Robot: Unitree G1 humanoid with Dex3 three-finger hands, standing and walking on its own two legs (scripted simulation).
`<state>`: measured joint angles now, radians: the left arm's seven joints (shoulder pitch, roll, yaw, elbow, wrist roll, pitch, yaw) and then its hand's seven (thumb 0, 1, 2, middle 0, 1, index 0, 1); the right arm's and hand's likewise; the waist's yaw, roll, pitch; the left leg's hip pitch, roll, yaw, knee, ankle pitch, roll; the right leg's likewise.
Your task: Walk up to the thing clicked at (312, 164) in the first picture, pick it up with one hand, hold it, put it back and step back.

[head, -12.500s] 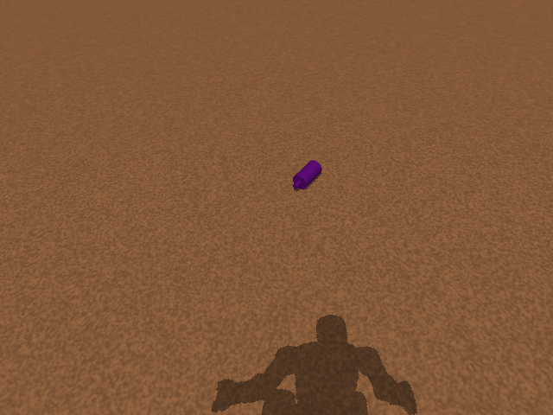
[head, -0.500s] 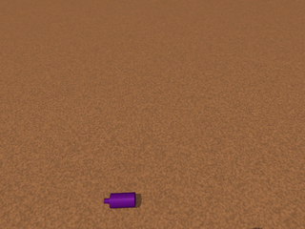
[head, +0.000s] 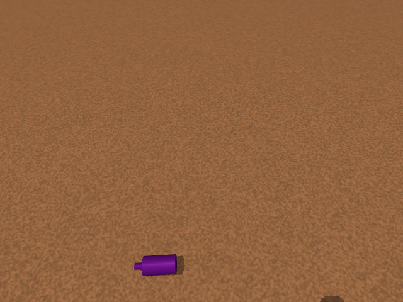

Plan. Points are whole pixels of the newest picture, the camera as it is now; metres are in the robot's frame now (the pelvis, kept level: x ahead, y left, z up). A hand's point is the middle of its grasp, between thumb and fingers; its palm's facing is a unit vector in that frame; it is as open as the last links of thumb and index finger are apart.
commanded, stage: walk up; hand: left
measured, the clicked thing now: (155, 265) +0.44 +0.27 -0.74
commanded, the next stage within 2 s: stand in 0.18 s
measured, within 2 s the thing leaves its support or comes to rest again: neither
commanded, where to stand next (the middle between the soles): +0.06 +0.00 m, yaw +0 degrees
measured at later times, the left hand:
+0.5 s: hand out of the picture +0.09 +0.24 -0.16, palm faces -0.02 -0.94 -0.34, open 7.4 cm
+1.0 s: hand out of the picture +0.11 +0.23 -0.15, palm faces -0.03 -0.94 -0.35, open 7.4 cm
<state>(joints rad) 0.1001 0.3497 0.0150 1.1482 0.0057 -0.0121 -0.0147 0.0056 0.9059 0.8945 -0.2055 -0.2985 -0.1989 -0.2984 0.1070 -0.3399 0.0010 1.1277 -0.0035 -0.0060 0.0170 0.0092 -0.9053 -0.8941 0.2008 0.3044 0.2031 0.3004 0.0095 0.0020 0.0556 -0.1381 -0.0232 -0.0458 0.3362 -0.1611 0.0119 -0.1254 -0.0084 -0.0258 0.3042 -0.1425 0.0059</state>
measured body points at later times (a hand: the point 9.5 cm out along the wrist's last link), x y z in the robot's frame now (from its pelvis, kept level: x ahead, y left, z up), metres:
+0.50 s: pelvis +0.02 -0.01 +0.00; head +0.03 -0.01 +0.45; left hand +0.09 +0.29 -0.13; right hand +0.10 -0.31 -0.13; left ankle +0.02 +0.11 -0.75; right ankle +0.02 -0.12 -0.75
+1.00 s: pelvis +0.03 -0.02 +0.00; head +0.05 -0.02 +0.45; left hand +0.11 +0.28 -0.13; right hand +0.11 -0.32 -0.13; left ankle +0.02 +0.11 -0.75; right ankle +0.02 -0.12 -0.75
